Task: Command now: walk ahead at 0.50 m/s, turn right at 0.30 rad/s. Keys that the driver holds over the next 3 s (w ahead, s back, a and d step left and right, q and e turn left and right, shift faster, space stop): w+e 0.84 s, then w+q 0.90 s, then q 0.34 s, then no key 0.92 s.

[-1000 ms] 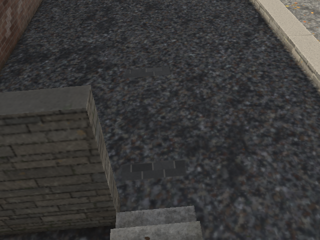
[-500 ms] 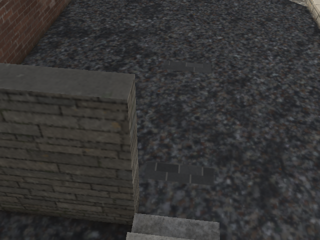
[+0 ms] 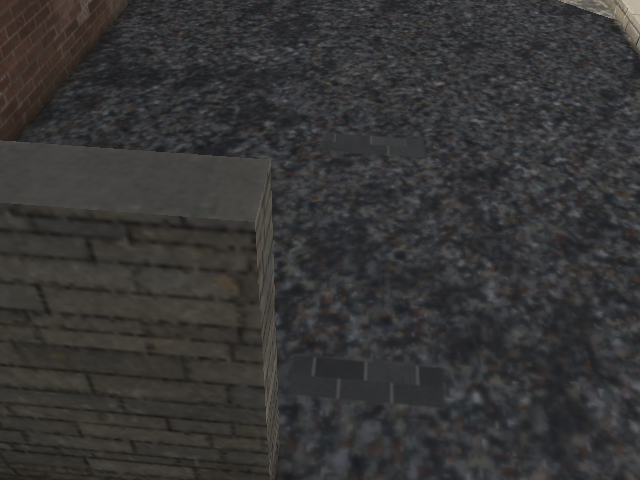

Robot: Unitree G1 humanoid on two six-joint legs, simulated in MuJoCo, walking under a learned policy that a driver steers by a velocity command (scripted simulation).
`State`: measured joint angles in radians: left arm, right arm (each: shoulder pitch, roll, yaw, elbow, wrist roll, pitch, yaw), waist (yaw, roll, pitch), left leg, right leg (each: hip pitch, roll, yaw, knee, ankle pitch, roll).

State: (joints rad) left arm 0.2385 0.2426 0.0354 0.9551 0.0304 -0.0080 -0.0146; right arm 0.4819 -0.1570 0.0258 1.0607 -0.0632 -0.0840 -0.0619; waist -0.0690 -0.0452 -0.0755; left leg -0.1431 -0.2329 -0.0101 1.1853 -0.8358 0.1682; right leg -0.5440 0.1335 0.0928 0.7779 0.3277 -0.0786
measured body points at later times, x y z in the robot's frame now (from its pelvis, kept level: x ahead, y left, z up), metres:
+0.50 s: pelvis +0.26 +0.02 -0.29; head +0.23 +0.01 +0.16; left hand +0.35 +0.27 -0.42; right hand +0.18 -0.19 -0.45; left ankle +0.27 +0.12 -1.00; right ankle +0.18 -0.06 -0.71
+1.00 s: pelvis +0.45 -0.21 -0.47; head +0.46 -0.25 -0.03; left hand +0.66 -0.04 -0.60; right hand +0.25 -0.39 -0.63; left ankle +0.40 +0.06 -0.89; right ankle +0.48 -0.29 -1.19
